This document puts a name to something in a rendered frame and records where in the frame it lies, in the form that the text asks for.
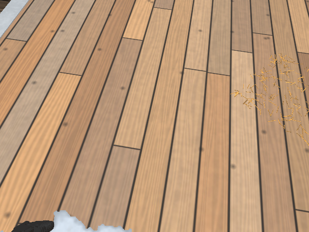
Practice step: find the left robot hand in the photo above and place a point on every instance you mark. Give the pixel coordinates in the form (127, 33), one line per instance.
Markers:
(35, 226)

